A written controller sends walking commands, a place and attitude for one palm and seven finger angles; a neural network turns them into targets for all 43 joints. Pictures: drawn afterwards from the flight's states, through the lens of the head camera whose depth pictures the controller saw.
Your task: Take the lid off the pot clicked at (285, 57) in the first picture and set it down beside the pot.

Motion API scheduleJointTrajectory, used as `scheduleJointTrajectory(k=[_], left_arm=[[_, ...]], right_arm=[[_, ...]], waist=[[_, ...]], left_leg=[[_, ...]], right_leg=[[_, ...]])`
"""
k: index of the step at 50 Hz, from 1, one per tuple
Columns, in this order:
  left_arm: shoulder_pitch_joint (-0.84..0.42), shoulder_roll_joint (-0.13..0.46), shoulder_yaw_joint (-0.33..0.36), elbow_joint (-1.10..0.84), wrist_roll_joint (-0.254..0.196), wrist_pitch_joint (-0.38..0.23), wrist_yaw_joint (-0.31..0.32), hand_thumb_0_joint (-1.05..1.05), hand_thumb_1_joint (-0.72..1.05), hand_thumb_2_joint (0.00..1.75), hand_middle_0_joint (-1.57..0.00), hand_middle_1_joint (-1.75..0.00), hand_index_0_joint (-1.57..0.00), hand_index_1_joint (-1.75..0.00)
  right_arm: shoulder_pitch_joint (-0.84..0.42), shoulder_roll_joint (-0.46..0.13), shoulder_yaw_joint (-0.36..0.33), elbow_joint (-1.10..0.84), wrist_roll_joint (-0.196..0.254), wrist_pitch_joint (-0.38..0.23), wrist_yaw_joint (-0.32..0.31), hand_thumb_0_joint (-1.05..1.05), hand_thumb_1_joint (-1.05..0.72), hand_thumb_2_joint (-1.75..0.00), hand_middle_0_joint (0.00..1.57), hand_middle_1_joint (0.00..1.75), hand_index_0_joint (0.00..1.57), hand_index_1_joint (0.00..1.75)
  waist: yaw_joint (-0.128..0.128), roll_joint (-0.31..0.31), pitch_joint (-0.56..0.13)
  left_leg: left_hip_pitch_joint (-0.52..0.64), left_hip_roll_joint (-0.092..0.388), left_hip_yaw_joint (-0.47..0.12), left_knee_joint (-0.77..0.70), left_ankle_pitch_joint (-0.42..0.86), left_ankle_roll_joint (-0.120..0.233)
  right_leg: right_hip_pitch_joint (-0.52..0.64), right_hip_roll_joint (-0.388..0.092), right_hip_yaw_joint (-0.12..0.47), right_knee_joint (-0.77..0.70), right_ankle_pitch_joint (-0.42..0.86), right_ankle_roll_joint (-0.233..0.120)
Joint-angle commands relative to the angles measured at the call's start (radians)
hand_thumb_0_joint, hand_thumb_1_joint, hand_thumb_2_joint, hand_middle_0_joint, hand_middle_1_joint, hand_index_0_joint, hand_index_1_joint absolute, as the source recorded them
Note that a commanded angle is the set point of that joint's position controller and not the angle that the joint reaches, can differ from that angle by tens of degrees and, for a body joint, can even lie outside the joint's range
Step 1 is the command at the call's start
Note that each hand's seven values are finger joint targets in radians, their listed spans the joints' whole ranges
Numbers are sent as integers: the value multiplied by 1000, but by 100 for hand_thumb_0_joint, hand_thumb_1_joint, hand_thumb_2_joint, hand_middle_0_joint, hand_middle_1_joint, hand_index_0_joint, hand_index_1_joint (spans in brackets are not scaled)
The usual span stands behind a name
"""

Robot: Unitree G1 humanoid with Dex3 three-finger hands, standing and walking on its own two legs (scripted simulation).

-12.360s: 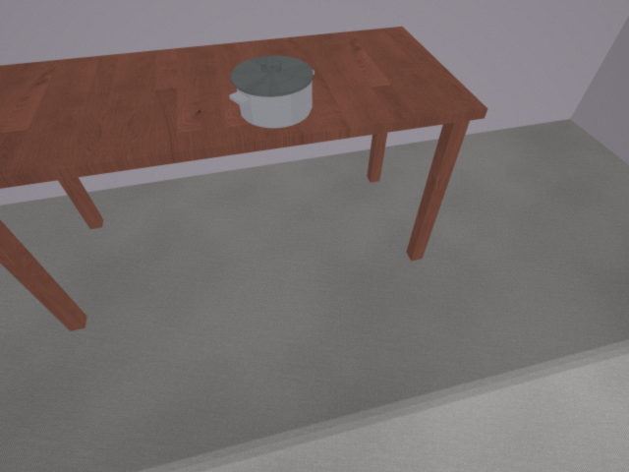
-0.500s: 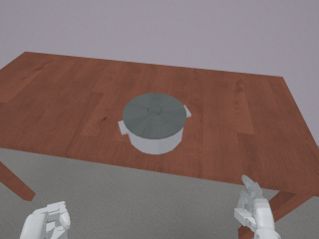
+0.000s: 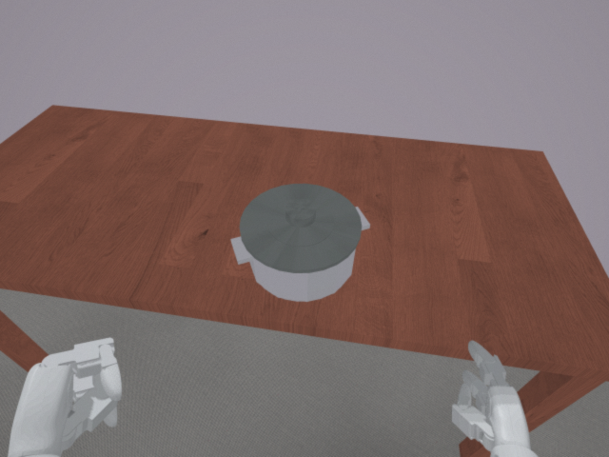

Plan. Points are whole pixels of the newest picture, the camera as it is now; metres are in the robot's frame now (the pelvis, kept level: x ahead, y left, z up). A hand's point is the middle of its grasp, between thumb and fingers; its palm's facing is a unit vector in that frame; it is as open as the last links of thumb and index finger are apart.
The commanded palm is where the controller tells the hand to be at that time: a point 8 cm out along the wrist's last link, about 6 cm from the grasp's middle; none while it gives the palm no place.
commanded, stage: raise the hand higher, near the body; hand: left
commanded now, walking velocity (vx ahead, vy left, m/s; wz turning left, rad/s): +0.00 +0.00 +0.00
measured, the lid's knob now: (300, 212) +0.48 +0.06 +0.05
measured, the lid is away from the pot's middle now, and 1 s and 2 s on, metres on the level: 0.00 0.00 0.00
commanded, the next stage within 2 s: reach forward and open the fingers in 0.18 s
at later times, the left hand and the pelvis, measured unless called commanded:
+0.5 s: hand (100, 359) +0.19 +0.24 +0.10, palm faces +0.05 -0.15 -0.99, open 2.9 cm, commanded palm +0.15 +0.26 +0.14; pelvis -0.01 +0.00 +0.00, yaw -3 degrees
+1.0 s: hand (103, 338) +0.20 +0.25 +0.11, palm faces -0.18 -0.04 -0.98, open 6.8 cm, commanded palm +0.20 +0.25 +0.17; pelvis -0.04 -0.01 +0.01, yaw +0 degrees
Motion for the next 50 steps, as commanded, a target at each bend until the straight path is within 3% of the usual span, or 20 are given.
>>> scheduleJointTrajectory(k=[1,5,10,12,14,15,16,17,19,21,23,26,28,29,33,38,42,46,48,50], left_arm=[[-36,137,97,-268,-6,-77,16,0,90,90,-130,-150,-130,-150],[-38,137,111,-248,-9,-80,16,0,90,90,-130,-150,-130,-150],[-75,162,140,-304,-14,-95,19,0,90,90,-130,-150,-130,-150],[-70,170,163,-287,-17,-93,21,0,90,90,-130,-150,-130,-150],[-95,168,152,-334,-17,-104,20,0,90,90,-130,-150,-130,-150],[-127,380,110,-368,430,-29,67,0,87,91,-129,-146,-129,-146],[-120,283,86,-423,441,15,94,0,84,92,-128,-143,-128,-143],[-114,297,62,-369,561,55,111,0,81,94,-126,-139,-126,-139],[-53,372,96,-337,710,116,114,0,74,98,-124,-132,-124,-132],[-101,453,109,-364,811,163,91,0,68,102,-122,-125,-122,-125],[-144,491,105,-349,845,196,40,0,61,107,-120,-118,-120,-118],[-143,521,92,-240,815,200,-63,0,51,114,-117,-107,-117,-107],[-239,531,63,-253,784,195,-131,0,45,118,-115,-100,-115,-100],[-236,535,61,-214,770,189,-160,0,42,120,-114,-97,-114,-97],[-405,612,74,-187,763,154,-255,0,29,125,-109,-83,-109,-83],[-546,622,80,-126,762,84,-284,0,15,129,-103,-65,-103,-65],[-585,621,77,-35,768,79,-288,0,4,132,-98,-51,-98,-51],[-725,626,44,-80,775,70,-292,0,-8,135,-93,-36,-93,-36],[-758,623,35,-45,783,78,-297,0,-13,137,-90,-29,-90,-29],[-747,615,28,36,785,96,-304,0,-19,139,-88,-22,-88,-22]], right_arm=[[-94,-82,1,-120,-9,-27,13,0,-90,-90,20,30,20,30],[-100,-82,0,-115,-8,-22,14,0,-90,-90,20,30,20,30],[-102,-80,5,-113,-9,-26,13,0,-90,-90,20,30,20,30],[-108,-80,2,-110,-7,-23,14,0,-90,-90,20,30,20,30],[-102,-81,5,-112,-8,-26,13,0,-90,-90,20,30,20,30],[-142,-166,26,-130,-38,40,36,0,-90,-90,20,30,20,30],[-155,-125,21,-183,-41,81,50,0,-90,-90,20,30,20,30],[-165,-126,16,-175,-32,111,57,0,-90,-90,20,30,20,30],[-167,-144,12,-193,-38,178,69,0,-90,-90,20,30,20,30],[-190,-163,17,-225,-35,231,75,0,-90,-90,20,30,20,30],[-212,-158,21,-237,-17,260,75,0,-90,-90,20,30,20,30],[-197,-161,22,-225,5,276,68,0,-90,-90,20,30,20,30],[-205,-165,21,-226,13,280,65,0,-90,-90,20,30,20,30],[-190,-164,18,-219,13,276,60,0,-90,-90,20,30,20,30],[-186,-174,24,-203,13,275,48,0,-90,-90,20,30,20,30],[-169,-161,24,-191,12,264,35,0,-90,-90,20,30,20,30],[-179,-163,20,-188,21,269,39,0,-90,-90,20,30,20,30],[-197,-164,23,-186,13,270,34,0,-90,-90,20,30,20,30],[-199,-162,27,-180,14,270,37,0,-90,-90,20,30,20,30],[-192,-170,25,-173,16,281,35,0,-90,-90,20,30,20,30]], waist=[[17,72,-27],[17,18,-4],[21,66,-13],[21,25,-6],[19,59,-16],[28,128,-5],[33,167,-4],[40,165,25],[68,89,-49],[68,101,-93],[62,126,-122],[46,66,-82],[27,104,-93],[25,59,-74],[8,38,-68],[9,70,-89],[9,52,-62],[11,111,-121],[6,85,-128],[6,44,-79]], left_leg=[[-98,34,-23,-114,321,-27],[-111,35,-19,-118,299,-23],[-99,33,-20,-124,281,-23],[-100,36,-19,-121,274,-21],[-91,35,-17,-123,291,-22],[-202,18,-2,-95,304,-26],[-207,22,-2,-93,321,-41],[-221,26,-4,-93,286,-44],[-239,26,8,-88,262,-32],[-233,26,1,-96,240,-22],[-211,32,-4,-108,227,-15],[-186,33,-9,-125,254,-7],[-167,33,-12,-136,255,0],[-164,30,-15,-137,271,3],[-145,25,-16,-156,253,12],[-103,15,-15,-175,233,13],[-111,16,-15,-184,198,10],[-84,5,-13,-204,215,8],[-90,4,-12,-206,204,6],[-112,6,-10,-210,187,6]], right_leg=[[107,6,-12,-53,142,-33],[102,6,-13,-62,133,-32],[111,6,-7,-71,121,-34],[107,9,-5,-76,119,-33],[115,6,-6,-72,133,-34],[9,32,35,-23,131,-49],[15,17,-15,-12,106,-62],[-5,29,21,-8,71,-70],[28,35,48,-5,66,-76],[58,28,77,-10,70,-75],[89,21,74,-23,64,-67],[89,12,63,-66,103,-50],[95,6,49,-79,102,-42],[89,6,42,-90,118,-38],[92,1,32,-125,98,-29],[96,4,17,-158,50,-30],[83,10,24,-175,23,-33],[121,1,20,-178,33,-35],[124,5,17,-174,17,-36],[102,5,16,-186,6,-35]])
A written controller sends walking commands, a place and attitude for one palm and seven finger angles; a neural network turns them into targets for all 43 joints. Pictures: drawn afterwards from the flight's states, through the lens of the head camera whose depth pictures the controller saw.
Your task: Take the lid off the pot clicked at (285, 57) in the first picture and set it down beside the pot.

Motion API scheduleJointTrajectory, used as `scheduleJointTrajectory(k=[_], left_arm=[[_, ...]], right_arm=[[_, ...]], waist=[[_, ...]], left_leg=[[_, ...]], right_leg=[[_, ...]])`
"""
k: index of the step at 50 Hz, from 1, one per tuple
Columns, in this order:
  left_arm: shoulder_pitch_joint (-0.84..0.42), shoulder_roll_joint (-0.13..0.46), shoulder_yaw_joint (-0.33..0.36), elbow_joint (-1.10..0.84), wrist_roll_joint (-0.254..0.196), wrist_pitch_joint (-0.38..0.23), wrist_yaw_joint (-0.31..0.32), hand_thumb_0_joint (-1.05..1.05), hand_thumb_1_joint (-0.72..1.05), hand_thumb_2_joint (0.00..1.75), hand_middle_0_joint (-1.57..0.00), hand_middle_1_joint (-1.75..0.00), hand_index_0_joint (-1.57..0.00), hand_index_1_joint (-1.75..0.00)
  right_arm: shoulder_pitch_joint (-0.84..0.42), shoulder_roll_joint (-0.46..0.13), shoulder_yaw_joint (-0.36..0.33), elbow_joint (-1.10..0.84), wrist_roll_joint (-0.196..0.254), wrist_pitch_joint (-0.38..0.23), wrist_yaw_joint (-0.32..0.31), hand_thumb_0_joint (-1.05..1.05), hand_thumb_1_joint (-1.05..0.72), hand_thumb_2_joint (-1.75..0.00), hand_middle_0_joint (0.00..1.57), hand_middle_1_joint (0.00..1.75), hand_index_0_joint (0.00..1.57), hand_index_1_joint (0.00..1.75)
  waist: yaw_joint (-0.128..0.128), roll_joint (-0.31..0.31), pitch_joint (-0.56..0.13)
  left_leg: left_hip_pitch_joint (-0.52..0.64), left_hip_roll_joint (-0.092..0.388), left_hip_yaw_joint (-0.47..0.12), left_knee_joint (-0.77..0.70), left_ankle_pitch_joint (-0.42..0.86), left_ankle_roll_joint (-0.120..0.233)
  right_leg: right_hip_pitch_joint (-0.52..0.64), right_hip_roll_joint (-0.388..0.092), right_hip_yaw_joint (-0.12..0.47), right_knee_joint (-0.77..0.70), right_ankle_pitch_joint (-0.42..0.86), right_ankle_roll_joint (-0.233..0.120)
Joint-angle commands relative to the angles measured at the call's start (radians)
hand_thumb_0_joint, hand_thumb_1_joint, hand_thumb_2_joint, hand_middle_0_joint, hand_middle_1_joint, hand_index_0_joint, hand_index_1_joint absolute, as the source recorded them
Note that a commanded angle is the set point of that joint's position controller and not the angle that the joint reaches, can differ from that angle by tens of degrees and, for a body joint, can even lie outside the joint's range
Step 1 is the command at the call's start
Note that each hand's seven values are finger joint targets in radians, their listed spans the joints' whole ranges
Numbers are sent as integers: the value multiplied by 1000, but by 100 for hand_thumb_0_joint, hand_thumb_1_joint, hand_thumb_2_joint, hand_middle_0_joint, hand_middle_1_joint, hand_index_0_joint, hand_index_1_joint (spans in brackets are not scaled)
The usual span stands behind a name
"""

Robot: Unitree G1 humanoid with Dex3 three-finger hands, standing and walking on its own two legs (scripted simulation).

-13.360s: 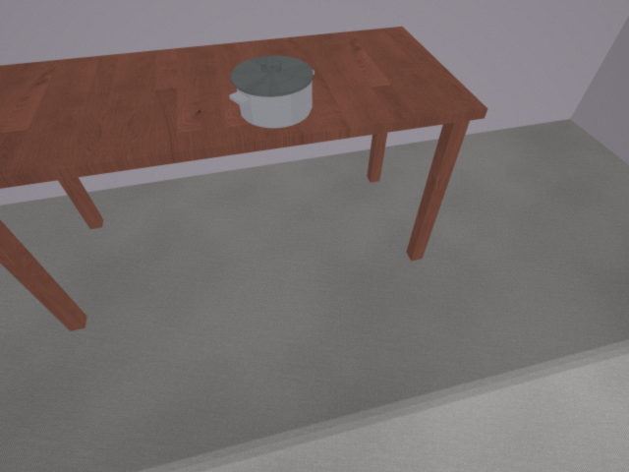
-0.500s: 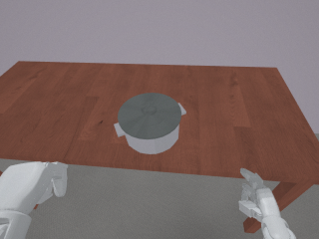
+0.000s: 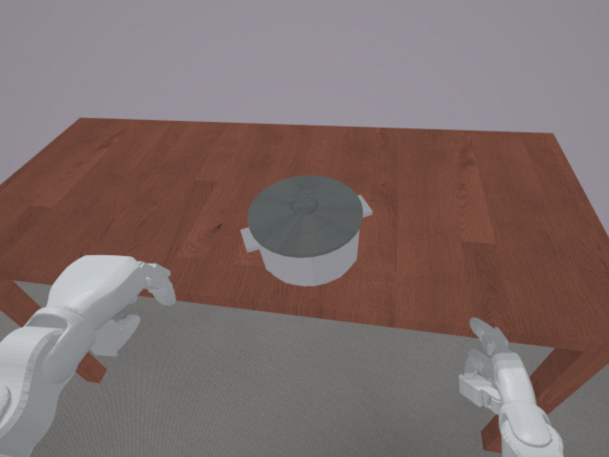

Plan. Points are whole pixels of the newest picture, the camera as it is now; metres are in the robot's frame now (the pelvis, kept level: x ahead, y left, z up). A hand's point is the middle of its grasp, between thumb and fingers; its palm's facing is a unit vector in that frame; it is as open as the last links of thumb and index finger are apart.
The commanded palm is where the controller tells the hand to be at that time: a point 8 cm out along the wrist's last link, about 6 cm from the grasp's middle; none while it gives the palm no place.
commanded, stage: reach forward and open the fingers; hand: left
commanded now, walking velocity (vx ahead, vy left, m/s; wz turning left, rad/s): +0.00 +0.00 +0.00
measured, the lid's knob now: (303, 201) +0.52 +0.07 +0.04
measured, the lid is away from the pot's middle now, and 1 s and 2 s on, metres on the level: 0.00 0.00 0.00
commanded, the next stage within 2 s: move the open hand above the knob in 0.38 s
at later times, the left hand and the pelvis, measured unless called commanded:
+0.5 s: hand (147, 262) +0.31 +0.24 +0.12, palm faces -0.16 -0.03 -0.99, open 10.1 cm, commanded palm +0.29 +0.24 +0.18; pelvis +0.01 +0.00 +0.00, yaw +0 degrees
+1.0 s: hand (207, 231) +0.37 +0.18 +0.12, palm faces -0.17 -0.04 -0.98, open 10.2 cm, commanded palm +0.35 +0.18 +0.18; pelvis +0.01 +0.00 +0.00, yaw -1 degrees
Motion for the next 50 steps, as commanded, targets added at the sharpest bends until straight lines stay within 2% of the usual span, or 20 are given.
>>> scheduleJointTrajectory(k=[1,4,12,13,17,20,22,24,25,27,29,31,35,38,40,42,45,47,48,50], left_arm=[[-288,241,148,-105,4,20,28,0,-22,140,-86,-19,-86,-19],[-319,232,133,-115,0,23,17,0,-31,144,-83,-8,-83,-8],[-371,280,174,-90,6,42,0,0,-31,142,-83,-8,-83,-8],[-425,255,138,-98,3,40,-8,0,-31,142,-83,-8,-83,-8],[-426,265,150,-77,6,60,-11,0,-30,142,-82,-8,-82,-8],[-505,245,105,-66,10,70,-24,0,-30,142,-82,-8,-82,-8],[-526,269,127,-80,16,77,-21,0,-30,142,-82,-8,-82,-8],[-555,253,102,-44,16,81,-30,0,-30,142,-83,-8,-83,-8],[-548,232,62,31,15,122,-42,0,-30,142,-83,-8,-83,-8],[-565,252,82,-10,14,143,-53,0,-30,142,-83,-8,-83,-8],[-631,204,16,-33,11,149,-71,0,-30,142,-83,-8,-83,-8],[-688,208,3,-35,26,155,-76,0,-30,142,-83,-8,-83,-8],[-713,217,10,33,38,162,-71,0,-30,142,-83,-8,-83,-8],[-789,160,-52,26,43,171,-65,0,-30,142,-83,-8,-83,-8],[-817,120,-96,60,52,188,-55,0,-30,142,-83,-8,-83,-8],[-841,150,-67,56,62,197,-42,0,-30,142,-83,-8,-83,-8],[-890,102,-123,100,76,214,-36,0,-30,142,-83,-8,-83,-8],[-892,172,-55,116,79,220,-22,0,-30,142,-83,-8,-83,-8],[-908,118,-106,122,78,223,-27,0,-30,142,-83,-8,-83,-8],[-916,86,-134,156,80,237,-24,0,-30,142,-83,-8,-83,-8]], right_arm=[[-84,-82,-1,-81,-2,15,9,0,-90,-90,20,30,20,30],[-93,-77,0,-96,-2,12,14,0,-90,-90,20,30,20,30],[-82,-84,-1,-104,1,16,27,0,-90,-90,20,30,20,30],[-94,-82,5,-98,-2,21,28,0,-90,-90,20,30,20,30],[-79,-88,-2,-108,6,22,38,0,-90,-90,20,30,20,30],[-84,-92,1,-100,4,35,34,0,-90,-90,20,30,20,30],[-88,-89,1,-113,10,27,39,0,-90,-90,20,30,20,30],[-77,-89,3,-101,6,34,37,0,-90,-90,20,30,20,30],[-94,-97,5,-97,8,35,38,0,-90,-90,20,30,20,30],[-89,-99,-1,-117,17,31,47,0,-90,-90,20,30,20,30],[-99,-90,4,-111,13,34,44,0,-90,-90,20,30,20,30],[-100,-90,7,-101,11,32,42,0,-90,-90,20,30,20,30],[-86,-92,9,-92,15,37,46,0,-90,-90,20,30,20,30],[-105,-80,12,-101,19,40,52,0,-90,-90,20,30,20,30],[-97,-79,12,-93,21,43,52,0,-90,-90,20,30,20,30],[-94,-80,8,-101,27,40,58,0,-90,-90,20,30,20,30],[-99,-75,15,-94,26,47,57,0,-90,-90,20,30,20,30],[-92,-81,11,-97,30,46,63,0,-90,-90,20,30,20,30],[-109,-71,21,-101,28,49,62,0,-90,-90,20,30,20,30],[-100,-74,20,-94,31,54,63,0,-90,-90,20,30,20,30]], waist=[[-12,-2,-78],[-8,-9,-121],[-4,-8,-158],[-11,-5,-176],[-12,-25,-168],[-18,6,-170],[-17,13,-179],[-18,12,-184],[-21,15,-162],[-19,-12,-202],[-26,-8,-213],[-30,17,-215],[-30,-8,-188],[-34,-3,-219],[-42,3,-189],[-39,-9,-209],[-39,-7,-224],[-32,-23,-247],[-30,-24,-269],[-38,-31,-241]], left_leg=[[-97,14,-7,-113,70,11],[-87,10,-8,-107,84,13],[-81,10,-9,-82,157,12],[-83,3,-3,-95,164,11],[-76,9,-9,-75,184,11],[-80,3,-2,-91,172,10],[-68,7,-11,-74,184,10],[-76,3,-10,-86,184,9],[-94,-1,-12,-87,174,7],[-78,2,-13,-67,194,9],[-72,-3,-15,-80,189,12],[-54,-1,-27,-80,211,9],[-76,2,-25,-82,188,7],[-65,1,-27,-86,172,6],[-64,3,-32,-84,164,2],[-60,8,-38,-70,162,2],[-67,2,-32,-77,168,0],[-80,5,-29,-62,170,1],[-84,-2,-23,-73,190,3],[-87,0,-20,-65,199,0]], right_leg=[[111,9,16,-76,-107,-24],[137,10,18,-62,-95,-26],[161,12,26,-40,1,-32],[171,7,16,-42,3,-29],[154,13,21,-32,35,-33],[145,6,12,-41,18,-30],[141,13,19,-24,29,-35],[147,9,10,-29,20,-35],[137,9,12,-20,26,-35],[153,14,20,0,55,-37],[153,8,12,-8,43,-32],[136,11,7,-2,52,-36],[126,12,6,0,32,-39],[130,11,9,8,9,-42],[94,12,4,11,1,-43],[98,15,11,27,0,-48],[106,12,10,31,10,-48],[130,11,19,46,23,-50],[153,10,16,46,37,-49],[131,9,15,47,60,-47]])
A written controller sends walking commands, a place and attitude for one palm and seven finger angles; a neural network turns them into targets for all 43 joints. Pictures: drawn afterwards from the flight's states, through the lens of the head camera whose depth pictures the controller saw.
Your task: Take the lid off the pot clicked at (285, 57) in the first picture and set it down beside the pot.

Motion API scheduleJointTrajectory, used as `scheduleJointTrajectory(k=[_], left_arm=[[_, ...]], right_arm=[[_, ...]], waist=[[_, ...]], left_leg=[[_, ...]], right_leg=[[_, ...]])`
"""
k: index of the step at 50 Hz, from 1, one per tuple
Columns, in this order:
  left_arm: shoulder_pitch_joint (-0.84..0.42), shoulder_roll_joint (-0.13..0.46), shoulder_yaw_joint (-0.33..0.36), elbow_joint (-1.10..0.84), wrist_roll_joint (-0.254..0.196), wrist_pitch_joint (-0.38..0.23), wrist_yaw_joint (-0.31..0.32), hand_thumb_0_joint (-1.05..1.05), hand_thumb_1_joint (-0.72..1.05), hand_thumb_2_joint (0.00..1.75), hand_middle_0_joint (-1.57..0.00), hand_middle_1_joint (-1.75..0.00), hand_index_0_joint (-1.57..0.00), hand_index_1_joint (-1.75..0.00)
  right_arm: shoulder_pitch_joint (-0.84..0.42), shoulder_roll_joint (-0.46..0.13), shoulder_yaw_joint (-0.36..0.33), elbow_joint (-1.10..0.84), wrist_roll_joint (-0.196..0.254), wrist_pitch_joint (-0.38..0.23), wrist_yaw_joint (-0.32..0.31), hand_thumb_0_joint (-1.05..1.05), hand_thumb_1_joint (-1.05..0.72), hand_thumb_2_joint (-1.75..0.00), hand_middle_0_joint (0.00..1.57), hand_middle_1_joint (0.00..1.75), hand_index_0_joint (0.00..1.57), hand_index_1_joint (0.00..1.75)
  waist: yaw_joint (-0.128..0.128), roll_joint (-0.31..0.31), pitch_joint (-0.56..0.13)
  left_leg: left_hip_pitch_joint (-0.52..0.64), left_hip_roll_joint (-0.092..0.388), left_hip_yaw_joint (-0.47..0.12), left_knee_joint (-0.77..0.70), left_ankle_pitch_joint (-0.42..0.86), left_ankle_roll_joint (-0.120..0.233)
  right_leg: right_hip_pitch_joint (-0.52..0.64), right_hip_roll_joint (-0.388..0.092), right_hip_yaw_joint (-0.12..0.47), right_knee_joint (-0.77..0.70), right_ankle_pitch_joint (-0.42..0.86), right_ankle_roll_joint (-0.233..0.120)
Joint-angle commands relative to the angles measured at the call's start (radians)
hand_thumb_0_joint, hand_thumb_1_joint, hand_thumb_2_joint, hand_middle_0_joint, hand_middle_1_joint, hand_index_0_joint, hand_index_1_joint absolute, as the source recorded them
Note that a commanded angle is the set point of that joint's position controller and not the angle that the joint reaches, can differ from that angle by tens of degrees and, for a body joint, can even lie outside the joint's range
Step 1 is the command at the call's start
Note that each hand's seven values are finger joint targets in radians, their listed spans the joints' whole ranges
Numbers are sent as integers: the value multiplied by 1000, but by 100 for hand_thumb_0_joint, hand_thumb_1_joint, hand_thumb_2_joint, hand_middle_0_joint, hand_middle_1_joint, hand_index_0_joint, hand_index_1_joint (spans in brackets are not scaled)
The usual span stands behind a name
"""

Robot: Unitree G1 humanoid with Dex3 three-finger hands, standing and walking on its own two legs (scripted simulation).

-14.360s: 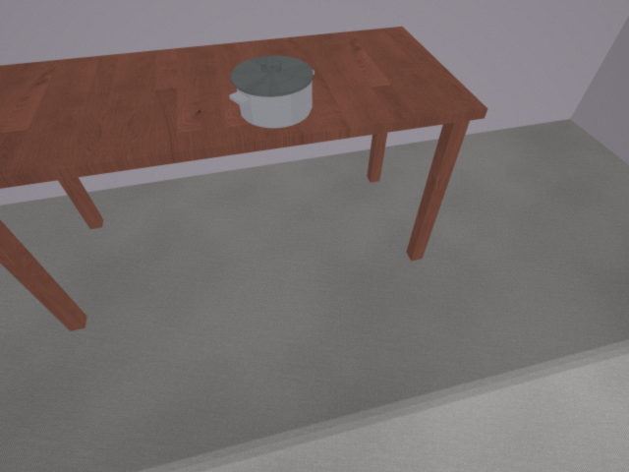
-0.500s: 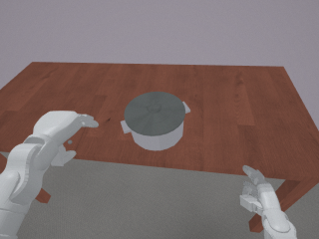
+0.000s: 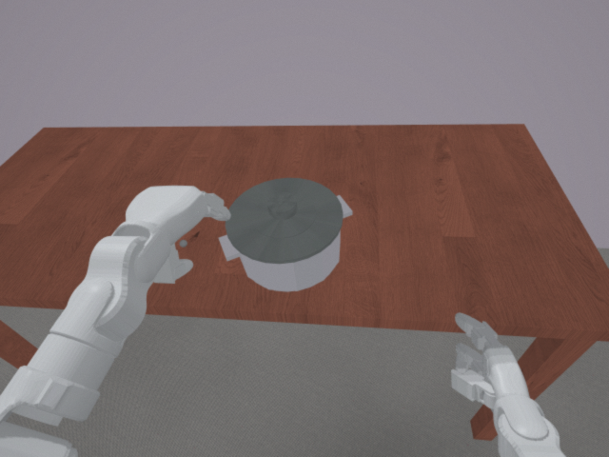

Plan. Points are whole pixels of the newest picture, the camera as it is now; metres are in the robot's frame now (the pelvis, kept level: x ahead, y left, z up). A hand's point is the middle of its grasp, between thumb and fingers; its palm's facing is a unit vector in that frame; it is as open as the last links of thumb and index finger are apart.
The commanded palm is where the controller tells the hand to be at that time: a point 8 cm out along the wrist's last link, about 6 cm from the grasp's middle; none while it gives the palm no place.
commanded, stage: move the open hand above the knob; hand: left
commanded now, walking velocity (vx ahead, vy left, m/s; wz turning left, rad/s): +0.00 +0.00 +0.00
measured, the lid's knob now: (282, 205) +0.51 +0.07 +0.05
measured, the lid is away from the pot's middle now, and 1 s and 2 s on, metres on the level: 0.00 0.00 0.00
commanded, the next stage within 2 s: lower the open fingers around the knob in 1.78 s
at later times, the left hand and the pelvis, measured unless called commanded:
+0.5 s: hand (218, 217) +0.41 +0.14 +0.12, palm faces -0.26 -0.03 -0.97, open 10.2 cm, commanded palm +0.40 +0.14 +0.18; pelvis +0.00 -0.01 +0.00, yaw +1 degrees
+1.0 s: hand (259, 187) +0.47 +0.09 +0.13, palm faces -0.26 -0.02 -0.96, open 10.2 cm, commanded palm +0.47 +0.09 +0.18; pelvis +0.01 +0.00 +0.00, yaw +0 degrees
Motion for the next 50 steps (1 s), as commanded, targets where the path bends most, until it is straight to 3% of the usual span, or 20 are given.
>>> scheduleJointTrajectory(k=[1,2,3,7,12,13,17,18,21,22,25,27,31,33,35,38,40,47,49,50], left_arm=[[-403,204,143,-117,21,26,49,0,-30,142,-83,-8,-83,-8],[-423,210,146,-119,24,28,52,0,-30,142,-83,-8,-83,-8],[-445,156,95,-98,23,32,46,0,-30,142,-83,-8,-83,-8],[-504,195,122,-51,28,49,53,0,-30,142,-83,-8,-83,-8],[-605,190,106,24,31,59,42,0,-30,142,-83,-8,-83,-8],[-628,157,73,45,30,56,35,0,-30,142,-83,-8,-83,-8],[-668,193,107,113,30,47,33,0,-30,142,-83,-8,-83,-8],[-685,143,58,142,29,44,23,0,-30,142,-83,-8,-83,-8],[-754,108,28,184,32,43,22,0,-30,142,-83,-8,-83,-8],[-780,147,62,178,31,35,26,0,-30,142,-83,-8,-83,-8],[-791,86,16,222,33,32,27,0,-30,142,-83,-8,-83,-8],[-806,132,61,284,38,34,38,0,-30,142,-83,-8,-83,-8],[-923,28,-28,321,44,46,47,0,-30,142,-83,-8,-83,-8],[-967,80,17,322,44,40,58,0,-30,142,-83,-8,-83,-8],[-954,34,-11,350,49,48,63,0,-30,142,-83,-8,-83,-8],[-986,40,-1,433,56,61,79,0,-30,142,-83,-8,-83,-8],[-1035,-57,-76,454,57,78,82,0,-30,142,-83,-8,-83,-8],[-1156,-21,-27,533,58,87,107,0,-30,142,-83,-8,-83,-8],[-1184,-120,-105,530,65,91,111,0,-30,142,-83,-8,-83,-8],[-1163,-129,-100,586,67,102,115,0,-30,142,-83,-8,-83,-8]], right_arm=[[-89,-74,3,-60,-4,25,10,0,-90,-90,20,30,20,30],[-91,-75,-1,-63,-1,28,15,0,-90,-90,20,30,20,30],[-101,-66,6,-63,-1,31,12,0,-90,-90,20,30,20,30],[-87,-74,1,-57,3,36,9,0,-90,-90,20,30,20,30],[-80,-75,1,-50,7,42,-2,0,-90,-90,20,30,20,30],[-87,-69,6,-51,4,41,-5,0,-90,-90,20,30,20,30],[-58,-77,-2,-43,6,47,-10,0,-90,-90,20,30,20,30],[-71,-69,6,-45,6,48,-13,0,-90,-90,20,30,20,30],[-52,-69,2,-35,7,55,-16,0,-90,-90,20,30,20,30],[-38,-76,-5,-32,7,56,-15,0,-90,-90,20,30,20,30],[-39,-65,3,-30,6,61,-15,0,-90,-90,20,30,20,30],[-18,-78,-4,-18,8,66,-16,0,-90,-90,20,30,20,30],[-19,-64,-3,-7,9,72,-20,0,-90,-90,20,30,20,30],[-16,-68,-2,-11,4,69,-20,0,-90,-90,20,30,20,30],[-12,-61,-1,-9,4,70,-20,0,-90,-90,20,30,20,30],[-4,-68,0,6,4,77,-21,0,-90,-90,20,30,20,30],[0,-60,-3,14,5,76,-18,0,-90,-90,20,30,20,30],[38,-70,-5,38,-6,71,-30,0,-90,-90,20,30,20,30],[26,-51,-5,31,-5,64,-25,0,-90,-90,20,30,20,30],[43,-58,-6,48,-7,67,-23,0,-90,-90,20,30,20,30]], waist=[[25,-19,-213],[18,-18,-208],[15,-21,-219],[9,-30,-206],[-4,-56,-236],[-5,-44,-245],[-13,-73,-257],[-18,-70,-257],[-30,-55,-255],[-34,-63,-262],[-35,-34,-283],[-39,-89,-265],[-56,-45,-278],[-48,-33,-315],[-49,-30,-332],[-55,-85,-309],[-71,-57,-298],[-81,-69,-351],[-87,-16,-374],[-93,-48,-356]], left_leg=[[-66,19,-35,-74,216,-7],[-66,23,-34,-66,195,-6],[-68,17,-28,-75,199,-5],[-84,16,-27,-62,159,-3],[-99,10,-16,-54,135,2],[-97,4,-13,-59,142,4],[-111,4,-11,-43,129,7],[-115,-1,-4,-48,126,9],[-104,-3,-8,-40,132,9],[-103,1,-10,-36,127,9],[-94,-3,-9,-35,162,6],[-114,4,-9,-33,149,6],[-89,0,-12,-35,141,4],[-89,-1,-16,-37,158,4],[-81,0,-19,-30,202,1],[-108,7,-17,-37,190,-1],[-88,7,-18,-31,187,-3],[-81,11,-28,-20,235,-4],[-49,14,-29,-11,284,-6],[-53,19,-29,-7,298,-8]], right_leg=[[193,25,-5,-22,111,-52],[179,24,1,-20,92,-52],[187,26,-5,-21,89,-51],[177,21,4,-19,78,-49],[195,15,14,-19,78,-42],[198,15,11,-18,79,-42],[206,8,22,-20,95,-38],[204,10,19,-21,89,-36],[176,9,15,-17,104,-38],[177,7,19,-20,102,-39],[180,8,12,-8,143,-41],[172,8,13,-13,136,-40],[131,11,8,-9,119,-43],[160,10,12,-1,139,-46],[161,11,6,12,183,-48],[151,14,5,8,177,-45],[101,17,-2,12,165,-48],[104,16,3,32,212,-50],[80,18,1,43,230,-52],[63,22,-6,44,236,-51]])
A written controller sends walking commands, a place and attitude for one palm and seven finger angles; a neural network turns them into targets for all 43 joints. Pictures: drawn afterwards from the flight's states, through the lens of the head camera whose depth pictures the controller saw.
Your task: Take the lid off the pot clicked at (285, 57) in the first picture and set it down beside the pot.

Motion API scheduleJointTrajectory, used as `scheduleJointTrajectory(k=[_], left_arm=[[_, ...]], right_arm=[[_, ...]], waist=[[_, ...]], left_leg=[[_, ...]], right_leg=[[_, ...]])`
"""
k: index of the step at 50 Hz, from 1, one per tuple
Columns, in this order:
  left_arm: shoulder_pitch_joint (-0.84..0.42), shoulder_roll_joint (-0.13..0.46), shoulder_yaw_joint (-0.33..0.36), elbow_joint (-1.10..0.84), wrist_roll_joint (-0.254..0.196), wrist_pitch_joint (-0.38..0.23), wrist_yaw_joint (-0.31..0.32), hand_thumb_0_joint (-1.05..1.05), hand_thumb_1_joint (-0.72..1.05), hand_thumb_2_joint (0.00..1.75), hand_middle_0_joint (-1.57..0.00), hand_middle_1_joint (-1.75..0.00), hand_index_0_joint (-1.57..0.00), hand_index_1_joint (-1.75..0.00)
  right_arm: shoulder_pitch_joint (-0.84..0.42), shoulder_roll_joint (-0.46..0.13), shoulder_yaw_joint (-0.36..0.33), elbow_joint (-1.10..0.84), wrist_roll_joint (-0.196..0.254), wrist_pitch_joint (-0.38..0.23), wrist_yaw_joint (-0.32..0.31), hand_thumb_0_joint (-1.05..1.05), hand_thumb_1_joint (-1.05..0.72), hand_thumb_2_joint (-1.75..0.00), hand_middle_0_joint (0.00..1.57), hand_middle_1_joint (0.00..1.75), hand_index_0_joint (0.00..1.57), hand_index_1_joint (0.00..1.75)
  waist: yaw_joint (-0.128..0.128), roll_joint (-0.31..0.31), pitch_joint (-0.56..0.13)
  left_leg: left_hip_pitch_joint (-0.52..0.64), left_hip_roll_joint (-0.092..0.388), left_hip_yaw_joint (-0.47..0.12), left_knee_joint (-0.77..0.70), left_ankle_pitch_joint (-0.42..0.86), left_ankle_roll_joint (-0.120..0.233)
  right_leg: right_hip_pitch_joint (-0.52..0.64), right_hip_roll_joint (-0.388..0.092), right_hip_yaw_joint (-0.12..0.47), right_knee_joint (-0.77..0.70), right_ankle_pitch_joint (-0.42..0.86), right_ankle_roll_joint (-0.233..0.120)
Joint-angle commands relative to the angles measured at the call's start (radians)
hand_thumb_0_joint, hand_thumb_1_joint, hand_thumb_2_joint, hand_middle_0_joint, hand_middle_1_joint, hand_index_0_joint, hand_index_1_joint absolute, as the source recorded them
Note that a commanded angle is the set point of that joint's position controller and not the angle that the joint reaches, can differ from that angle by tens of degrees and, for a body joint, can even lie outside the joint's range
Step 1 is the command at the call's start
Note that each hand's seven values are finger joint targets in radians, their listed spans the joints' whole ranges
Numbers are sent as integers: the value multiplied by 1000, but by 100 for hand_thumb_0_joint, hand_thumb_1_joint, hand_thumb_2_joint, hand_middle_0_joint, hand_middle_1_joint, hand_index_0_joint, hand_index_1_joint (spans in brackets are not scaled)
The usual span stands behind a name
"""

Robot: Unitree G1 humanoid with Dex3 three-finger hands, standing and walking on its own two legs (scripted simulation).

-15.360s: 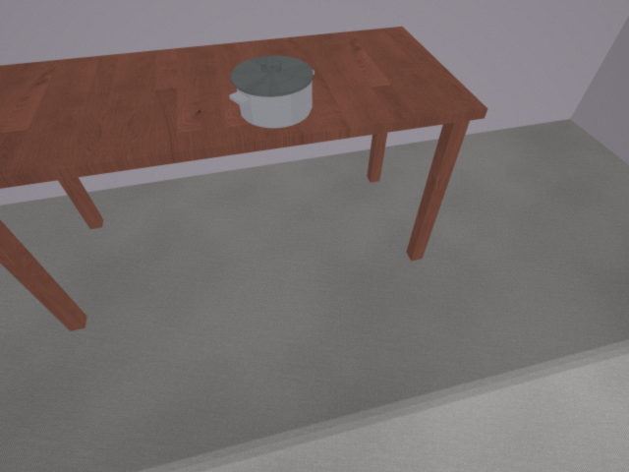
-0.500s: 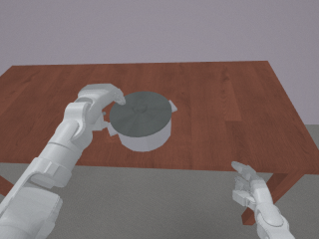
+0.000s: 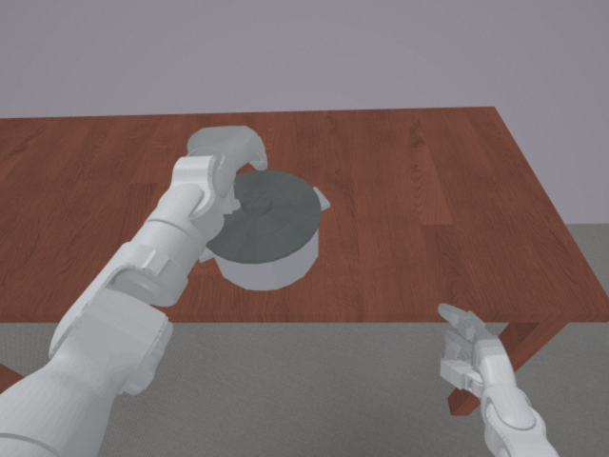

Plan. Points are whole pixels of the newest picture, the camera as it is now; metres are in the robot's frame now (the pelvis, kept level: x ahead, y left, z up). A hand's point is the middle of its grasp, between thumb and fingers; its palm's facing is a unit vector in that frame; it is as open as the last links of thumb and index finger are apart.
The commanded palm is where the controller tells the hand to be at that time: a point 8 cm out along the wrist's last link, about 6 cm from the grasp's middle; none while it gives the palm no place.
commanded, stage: move the open hand above the knob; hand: left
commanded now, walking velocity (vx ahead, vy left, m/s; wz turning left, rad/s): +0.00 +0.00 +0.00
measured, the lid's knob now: (257, 201) +0.50 +0.07 +0.05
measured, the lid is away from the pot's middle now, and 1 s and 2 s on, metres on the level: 0.00 0.00 0.00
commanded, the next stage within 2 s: lower the open fingers around the knob in 0.78 s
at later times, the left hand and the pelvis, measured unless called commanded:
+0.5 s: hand (242, 180) +0.46 +0.08 +0.13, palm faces -0.26 -0.04 -0.96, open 10.2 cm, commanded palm +0.45 +0.08 +0.19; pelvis +0.00 +0.00 +0.00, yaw -1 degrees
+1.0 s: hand (242, 181) +0.46 +0.07 +0.13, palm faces -0.27 -0.04 -0.96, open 10.2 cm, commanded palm +0.45 +0.08 +0.18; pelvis +0.00 +0.00 +0.00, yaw +0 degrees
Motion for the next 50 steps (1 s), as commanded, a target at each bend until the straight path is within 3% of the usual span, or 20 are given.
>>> scheduleJointTrajectory(k=[1,2,5,8,10,12,14,17,19,22,25,27,29,30,32,36,43,45,47,50], left_arm=[[-578,121,67,-109,28,17,57,0,-30,142,-83,-8,-83,-8],[-580,144,93,-83,20,20,63,0,-30,142,-83,-8,-83,-8],[-613,115,71,-125,30,26,74,0,-30,142,-83,-8,-83,-8],[-574,137,94,-112,43,40,83,0,-30,142,-83,-8,-83,-8],[-539,84,59,-61,42,66,83,0,-30,142,-83,-8,-83,-8],[-553,123,99,-58,32,75,85,0,-30,142,-83,-8,-83,-8],[-596,117,77,-128,31,70,81,0,-30,142,-83,-8,-83,-8],[-570,152,106,-131,34,62,77,0,-30,142,-83,-8,-83,-8],[-582,115,69,-98,37,66,75,0,-30,142,-83,-8,-83,-8],[-614,136,87,-129,25,54,72,0,-30,142,-83,-8,-83,-8],[-624,91,44,-150,24,41,60,0,-30,142,-83,-8,-83,-8],[-590,115,73,-98,18,40,55,0,-30,142,-83,-8,-83,-8],[-635,121,69,-147,17,24,57,0,-30,142,-83,-8,-83,-8],[-619,85,43,-137,18,24,56,0,-30,142,-83,-8,-83,-8],[-572,129,88,-66,16,28,56,0,-30,142,-83,-8,-83,-8],[-612,115,67,-105,27,22,66,0,-30,142,-83,-8,-83,-8],[-589,156,101,-82,28,32,72,0,-30,142,-83,-8,-83,-8],[-603,102,53,-71,33,44,67,0,-30,142,-83,-8,-83,-8],[-583,123,85,-62,21,46,59,0,-30,142,-83,-8,-83,-8],[-561,91,58,-54,18,40,46,0,-30,142,-83,-8,-83,-8]], right_arm=[[73,-99,-20,72,-25,75,-7,0,-90,-90,20,30,20,30],[80,-104,-22,75,-27,76,-7,0,-90,-90,20,30,20,30],[70,-93,-20,62,-29,70,-3,0,-90,-90,20,30,20,30],[59,-93,-17,50,-33,79,7,0,-90,-90,20,30,20,30],[53,-91,-17,53,-30,85,11,0,-90,-90,20,30,20,30],[56,-100,-19,56,-31,88,7,0,-90,-90,20,30,20,30],[37,-90,-16,38,-28,83,4,0,-90,-90,20,30,20,30],[39,-92,-19,40,-29,81,-1,0,-90,-90,20,30,20,30],[39,-91,-15,54,-24,81,-8,0,-90,-90,20,30,20,30],[43,-95,-17,54,-25,73,-14,0,-90,-90,20,30,20,30],[43,-90,-17,58,-22,64,-14,0,-90,-90,20,30,20,30],[53,-99,-19,68,-23,67,-16,0,-90,-90,20,30,20,30],[44,-93,-16,59,-22,60,-18,0,-90,-90,20,30,20,30],[44,-88,-18,61,-23,57,-16,0,-90,-90,20,30,20,30],[56,-101,-18,74,-24,63,-18,0,-90,-90,20,30,20,30],[43,-91,-13,68,-21,59,-19,0,-90,-90,20,30,20,30],[33,-97,-12,65,-24,65,-22,0,-90,-90,20,30,20,30],[33,-92,-12,68,-21,65,-20,0,-90,-90,20,30,20,30],[42,-102,-15,68,-23,68,-19,0,-90,-90,20,30,20,30],[36,-97,-13,63,-23,68,-23,0,-90,-90,20,30,20,30]], waist=[[-18,-30,-302],[-15,-54,-298],[-6,2,-358],[9,-9,-371],[2,-51,-322],[3,-84,-309],[7,-26,-347],[9,-53,-350],[-7,-59,-309],[-7,-45,-327],[-14,-29,-338],[-17,-62,-310],[-13,-30,-329],[-15,-26,-330],[-14,-77,-293],[-11,-25,-315],[-3,-62,-317],[-13,-46,-301],[-12,-85,-303],[-15,-71,-298]], left_leg=[[53,31,-35,-45,320,-17],[32,29,-37,-46,303,-16],[61,30,-35,-41,366,-17],[50,36,-35,-39,425,-20],[26,39,-28,-40,392,-20],[3,35,-25,-48,353,-17],[26,30,-24,-52,336,-14],[24,30,-23,-48,344,-9],[12,30,-14,-56,290,-9],[19,24,-18,-59,264,-8],[44,23,-20,-54,275,-7],[18,23,-18,-54,258,-7],[31,20,-23,-58,246,-8],[44,19,-21,-51,268,-6],[2,21,-20,-54,234,-8],[19,22,-20,-58,236,-11],[-7,22,-13,-64,222,-9],[-2,20,-14,-61,221,-11],[-10,20,-17,-60,224,-9],[-7,17,-8,-54,217,-6]], right_leg=[[171,32,-16,-2,263,-57],[181,30,-13,-4,259,-57],[197,27,-6,11,297,-58],[224,27,-5,18,331,-58],[203,30,-11,11,317,-55],[218,29,-10,7,311,-56],[234,24,-2,7,301,-56],[257,25,1,1,318,-56],[229,27,0,-9,286,-54],[238,23,4,-13,268,-55],[223,25,1,-10,271,-54],[220,25,0,-17,263,-53],[224,23,2,-13,250,-53],[212,25,0,-10,261,-54],[216,25,1,-20,244,-52],[212,23,0,-12,239,-55],[244,21,9,-18,243,-51],[219,23,3,-16,238,-52],[226,23,2,-17,243,-51],[217,23,4,-17,243,-49]])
